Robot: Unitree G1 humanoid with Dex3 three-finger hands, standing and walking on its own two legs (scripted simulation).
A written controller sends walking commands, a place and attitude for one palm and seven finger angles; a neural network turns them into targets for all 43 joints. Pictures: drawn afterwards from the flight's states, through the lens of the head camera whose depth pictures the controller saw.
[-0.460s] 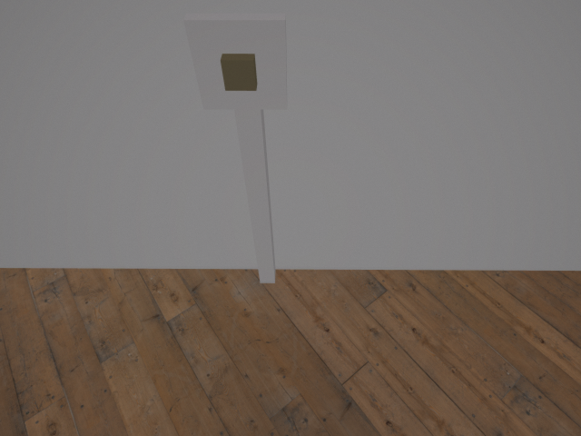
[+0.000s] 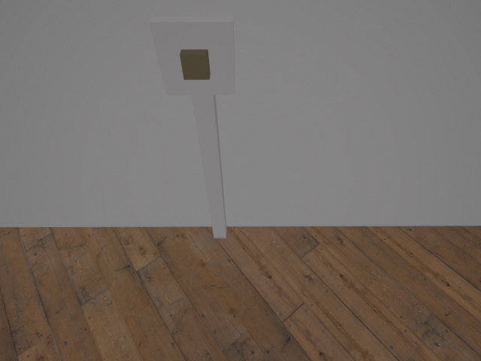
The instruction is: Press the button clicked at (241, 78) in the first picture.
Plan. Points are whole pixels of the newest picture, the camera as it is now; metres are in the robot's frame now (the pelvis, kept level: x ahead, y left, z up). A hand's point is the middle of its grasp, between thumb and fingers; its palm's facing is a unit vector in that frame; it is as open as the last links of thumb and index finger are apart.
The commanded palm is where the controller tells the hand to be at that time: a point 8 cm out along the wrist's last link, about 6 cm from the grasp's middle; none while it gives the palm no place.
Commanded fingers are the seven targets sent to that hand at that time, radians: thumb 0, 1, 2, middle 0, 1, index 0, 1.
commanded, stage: look at it before walking up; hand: left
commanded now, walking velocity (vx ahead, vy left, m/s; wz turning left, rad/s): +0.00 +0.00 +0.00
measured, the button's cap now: (195, 64) +0.71 +0.14 +0.13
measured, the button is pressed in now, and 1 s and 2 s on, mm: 0 0 0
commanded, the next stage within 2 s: take the last steps up to it in 0.38 s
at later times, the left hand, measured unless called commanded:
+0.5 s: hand out of the picture +0.06 +0.23 -0.16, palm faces -0.01 -0.95 -0.31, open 7.4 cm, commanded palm none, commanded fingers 0.00 0.90 0.90 -0.20 -0.30 -0.20 -0.30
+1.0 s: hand out of the picture +0.08 +0.17 -0.19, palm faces +0.01 -0.99 -0.17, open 7.4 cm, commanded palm none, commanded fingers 0.00 0.90 0.90 -0.20 -0.30 -0.20 -0.30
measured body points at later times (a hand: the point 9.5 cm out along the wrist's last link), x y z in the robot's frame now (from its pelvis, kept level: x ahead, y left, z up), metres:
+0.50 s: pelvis +0.00 +0.00 +0.00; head +0.02 -0.01 +0.45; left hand +0.06 +0.28 -0.14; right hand +0.06 -0.28 -0.15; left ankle +0.01 +0.14 -0.75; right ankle -0.03 -0.09 -0.75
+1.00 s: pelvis +0.08 +0.00 -0.01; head +0.12 +0.00 +0.43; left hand +0.08 +0.22 -0.17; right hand -0.02 -0.20 -0.16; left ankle +0.01 +0.14 -0.75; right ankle +0.05 -0.11 -0.70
